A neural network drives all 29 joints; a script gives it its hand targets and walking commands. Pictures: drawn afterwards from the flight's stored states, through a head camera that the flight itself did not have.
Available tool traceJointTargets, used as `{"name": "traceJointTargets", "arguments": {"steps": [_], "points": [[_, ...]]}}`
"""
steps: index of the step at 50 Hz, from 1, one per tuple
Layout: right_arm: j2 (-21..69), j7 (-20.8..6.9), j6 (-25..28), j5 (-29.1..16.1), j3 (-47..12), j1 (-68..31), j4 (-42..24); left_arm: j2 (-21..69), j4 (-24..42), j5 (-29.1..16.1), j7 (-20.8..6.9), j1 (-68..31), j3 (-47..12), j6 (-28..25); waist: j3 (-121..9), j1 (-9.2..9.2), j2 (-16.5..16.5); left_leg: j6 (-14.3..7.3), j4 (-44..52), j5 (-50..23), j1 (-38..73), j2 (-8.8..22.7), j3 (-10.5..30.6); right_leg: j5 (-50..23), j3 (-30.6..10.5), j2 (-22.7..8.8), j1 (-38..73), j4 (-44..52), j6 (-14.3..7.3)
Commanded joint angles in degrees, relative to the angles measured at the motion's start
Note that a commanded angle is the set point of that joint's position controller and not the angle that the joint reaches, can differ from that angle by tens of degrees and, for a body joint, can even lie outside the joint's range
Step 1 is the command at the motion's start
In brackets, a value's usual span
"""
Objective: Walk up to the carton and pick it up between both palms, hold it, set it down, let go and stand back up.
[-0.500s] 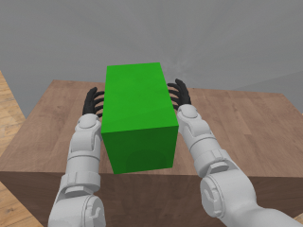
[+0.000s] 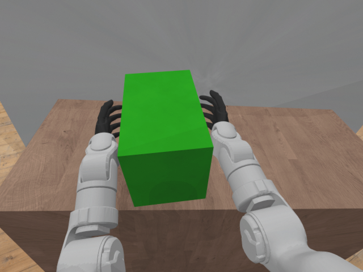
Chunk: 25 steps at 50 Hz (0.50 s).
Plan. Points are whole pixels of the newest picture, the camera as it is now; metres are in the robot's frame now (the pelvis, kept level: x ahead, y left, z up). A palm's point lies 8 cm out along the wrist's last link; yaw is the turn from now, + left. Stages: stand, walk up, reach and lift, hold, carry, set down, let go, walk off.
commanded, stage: reach and lift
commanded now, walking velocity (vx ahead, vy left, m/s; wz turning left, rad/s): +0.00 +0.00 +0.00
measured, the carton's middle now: (163, 133) +0.40 +0.02 +0.13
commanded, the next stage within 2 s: hold in 0.24 s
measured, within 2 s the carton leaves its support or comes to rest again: neither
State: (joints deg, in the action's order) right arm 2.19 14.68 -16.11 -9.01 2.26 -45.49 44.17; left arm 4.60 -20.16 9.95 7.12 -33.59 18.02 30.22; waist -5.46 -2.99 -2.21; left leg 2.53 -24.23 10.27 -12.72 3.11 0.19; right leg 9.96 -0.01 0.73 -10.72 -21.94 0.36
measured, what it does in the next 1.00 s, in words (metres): stands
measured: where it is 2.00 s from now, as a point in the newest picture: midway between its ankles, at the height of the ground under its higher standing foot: outside the picture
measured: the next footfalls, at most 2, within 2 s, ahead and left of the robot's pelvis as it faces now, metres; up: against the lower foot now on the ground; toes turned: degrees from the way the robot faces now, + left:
none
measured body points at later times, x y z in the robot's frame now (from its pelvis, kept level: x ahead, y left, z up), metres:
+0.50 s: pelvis +0.00 +0.00 +0.00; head -0.05 +0.03 +0.45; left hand +0.38 +0.15 +0.17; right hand +0.39 -0.11 +0.19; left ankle +0.03 +0.14 -0.74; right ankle +0.02 -0.12 -0.74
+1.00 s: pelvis +0.00 +0.00 +0.00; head -0.07 +0.02 +0.45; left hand +0.37 +0.15 +0.17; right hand +0.38 -0.11 +0.19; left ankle +0.03 +0.14 -0.74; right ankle +0.02 -0.12 -0.74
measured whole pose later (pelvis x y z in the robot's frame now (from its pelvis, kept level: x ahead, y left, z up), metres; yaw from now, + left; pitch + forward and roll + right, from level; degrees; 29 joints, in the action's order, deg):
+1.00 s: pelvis +0.00 +0.00 +0.00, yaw +0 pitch -4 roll -1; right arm 1.9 17.0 -24.0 -11.6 0.0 -43.7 36.2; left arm 4.5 -12.8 10.0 6.2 -32.2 17.1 38.3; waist -5.3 -4.5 -1.9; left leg 2.5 -24.2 10.5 -9.8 3.1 0.2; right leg 10.1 0.0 0.7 -7.7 -21.8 0.4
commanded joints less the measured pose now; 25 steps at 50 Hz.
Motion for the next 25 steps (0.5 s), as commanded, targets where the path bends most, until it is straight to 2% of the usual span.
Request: {"name": "traceJointTargets", "arguments": {"steps": [1,2,3,4,5,6,7,8,9,10,11,12,13,14,15,16,17,18,19,20,21,22,23,24,25], "points": [[41.09,-3.95,1.63,-5.09,-23.96,-35.57,-21.32,34.7,12.08,-4.74,-9.43,-46.55,-35.3,-3.43,-24.69,-3.49,5.59,0.81,2.26,-13.72,14.24,-6.25,1.41,-17.13,2.61,3.26,14.0,4.46,3.49],[41.34,-4.04,1.07,-4.72,-23.5,-35.24,-19.1,33.14,10.06,-3.62,-10.16,-48.67,-34.12,-3.01,-22.55,-4.23,6.0,0.75,2.81,-10.81,14.09,-6.28,1.69,-14.09,2.61,2.83,12.76,5.08,3.42],[40.82,-4.42,1.3,-4.85,-22.17,-39.24,-20.78,35.08,8.58,-4.69,-10.08,-49.31,-34.51,-2.6,-22.55,-3.21,5.47,0.3,2.93,-8.97,11.84,-6.26,1.32,-10.66,2.21,2.65,12.01,5.07,3.41],[40.42,-4.44,1.19,-4.56,-21.64,-38.56,-20.22,35.03,9.1,-3.98,-9.93,-48.96,-34.34,-2.41,-22.3,-3.82,6.08,0.49,3.1,-8.22,13.04,-6.12,2.0,-9.34,2.72,2.84,11.22,4.84,3.22],[40.97,-4.4,1.18,-4.59,-21.94,-39.1,-21.78,36.29,14.3,-6.72,-9.5,-54.25,-36.23,-3.45,-25.12,-4.41,6.24,0.67,3.34,-8.29,12.73,-6.13,1.43,-9.64,2.83,3.0,11.26,4.8,3.12],[40.34,-4.28,1.2,-4.23,-21.27,-37.06,-18.41,35.14,13.79,-5.74,-9.58,-53.15,-36.3,-3.1,-22.38,-4.9,7.31,0.77,3.39,-8.31,14.01,-6.07,1.34,-9.65,3.32,2.57,9.76,4.97,3.19],[41.11,-4.36,0.43,-4.58,-20.95,-34.67,-16.5,34.53,12.44,-4.56,-9.53,-52.07,-35.24,-3.0,-21.34,-5.05,6.7,0.6,3.23,-7.19,14.1,-5.91,1.36,-8.74,3.16,2.71,9.82,5.56,3.05],[40.6,-4.46,0.56,-4.25,-19.67,-35.67,-17.4,34.6,10.84,-4.81,-9.58,-50.83,-35.74,-2.72,-21.42,-6.24,6.79,0.67,3.23,-7.65,14.09,-6.04,2.07,-10.15,3.38,2.44,9.28,4.75,3.38],[41.76,-3.98,0.93,-4.55,-21.27,-36.13,-21.7,36.15,14.12,-5.77,-9.64,-51.1,-36.04,-3.0,-24.52,-5.7,7.23,0.77,2.99,-10.01,13.8,-6.48,1.47,-12.92,3.15,2.55,11.19,5.02,3.49],[40.28,-3.87,0.56,-4.12,-20.82,-37.01,-20.95,35.93,11.24,-5.45,-9.69,-50.9,-36.08,-1.91,-21.94,-5.22,7.29,0.83,3.07,-8.84,14.09,-6.05,1.78,-11.01,3.01,2.53,10.0,5.07,3.43],[42.0,-3.68,0.01,-5.18,-21.86,-36.54,-21.97,35.5,13.27,-5.48,-9.74,-51.22,-35.59,-1.78,-24.55,-4.81,6.4,0.49,2.63,-8.61,13.72,-6.35,1.16,-11.92,2.51,2.37,11.73,5.09,3.62],[40.89,-4.03,-0.01,-4.51,-19.59,-40.18,-18.5,34.57,9.0,-5.16,-9.89,-52.87,-35.52,-1.93,-19.64,-5.92,6.49,0.4,4.14,-2.92,12.13,-6.12,2.02,-5.74,2.65,1.85,9.13,6.11,3.42],[40.33,-3.91,-0.37,-4.49,-19.44,-38.95,-18.25,34.37,6.93,-3.7,-10.1,-51.3,-33.07,-1.33,-18.55,-4.95,4.99,-0.03,4.25,-2.7,12.07,-6.4,1.33,-5.02,2.88,2.26,9.13,6.3,3.62],[40.92,-4.31,0.19,-4.83,-20.8,-39.74,-22.2,36.85,11.41,-5.54,-9.79,-50.56,-35.37,-1.48,-22.56,-5.05,5.08,0.19,4.05,-6.32,13.3,-6.01,1.58,-8.69,3.18,2.84,10.1,5.0,3.17],[41.64,-4.15,-0.55,-5.73,-22.53,-37.08,-20.74,35.62,14.8,-5.42,-9.47,-52.57,-35.91,-1.58,-24.24,-4.39,7.23,0.69,2.82,-8.64,13.86,-6.34,1.67,-10.41,3.36,2.84,10.82,4.34,3.35],[41.88,-3.98,-0.64,-5.29,-23.27,-37.7,-20.63,33.98,12.88,-4.37,-9.48,-51.92,-34.24,-1.68,-22.64,-3.89,5.91,0.34,3.21,-6.14,12.95,-6.33,1.78,-9.05,2.83,2.59,10.91,4.82,3.59],[41.2,-3.73,-0.72,-6.7,-24.54,-36.41,-21.59,35.06,14.03,-5.24,-9.68,-49.63,-37.14,-1.05,-23.74,-5.04,6.07,0.79,2.51,-9.78,14.61,-6.57,1.74,-13.72,2.7,2.61,12.47,4.63,3.82],[41.46,-3.74,-0.62,-7.04,-25.16,-36.17,-24.33,36.12,17.14,-5.8,-9.33,-51.21,-37.46,-1.5,-25.47,-4.77,6.72,0.99,2.64,-11.65,15.21,-6.57,2.02,-14.31,3.16,3.02,11.73,4.21,3.87],[42.1,-3.41,-0.9,-8.02,-27.61,-35.73,-26.37,35.33,18.63,-6.04,-9.08,-49.87,-38.37,-1.21,-27.47,-4.3,6.64,0.84,1.78,-14.71,15.45,-6.7,2.2,-18.62,2.95,2.95,13.3,3.55,4.25],[41.89,-2.77,-1.36,-8.2,-27.39,-34.08,-25.95,34.19,16.54,-4.77,-9.98,-47.34,-36.66,-0.2,-24.34,-4.53,5.01,0.9,1.99,-13.35,15.72,-6.83,1.76,-18.3,2.37,3.12,13.53,4.41,4.19],[42.41,-2.65,-1.42,-8.51,-28.93,-34.14,-28.23,34.26,17.23,-5.72,-10.29,-46.41,-37.5,0.01,-26.73,-4.25,4.5,0.97,1.37,-14.61,15.41,-7.0,1.76,-21.99,2.18,2.67,15.47,4.05,4.62],[40.47,-2.41,-1.72,-8.4,-28.14,-33.82,-27.51,34.86,16.67,-5.53,-10.29,-46.16,-38.45,0.42,-24.95,-5.45,6.57,1.58,1.96,-12.01,14.23,-7.44,1.53,-21.75,2.3,2.32,14.67,3.63,4.68],[39.61,-1.8,-2.18,-7.88,-27.2,-32.97,-27.73,34.29,16.14,-4.1,-10.84,-44.09,-37.02,1.38,-22.59,-4.89,5.61,1.28,2.81,-11.77,15.28,-7.04,1.53,-19.05,2.85,3.01,14.5,4.48,4.88],[38.79,-1.94,-2.47,-8.71,-26.96,-34.12,-28.71,35.54,15.37,-4.44,-10.97,-43.15,-37.51,2.57,-22.29,-5.08,5.3,0.93,2.66,-11.97,15.78,-6.77,1.95,-16.5,2.66,3.14,12.88,5.09,4.25],[39.48,-2.1,-2.44,-9.17,-26.99,-36.27,-29.37,35.68,17.22,-4.22,-10.7,-46.14,-38.14,2.56,-23.36,-5.32,5.88,0.9,3.15,-10.93,16.39,-6.85,2.18,-13.71,3.26,3.35,13.1,5.64,4.25]]}}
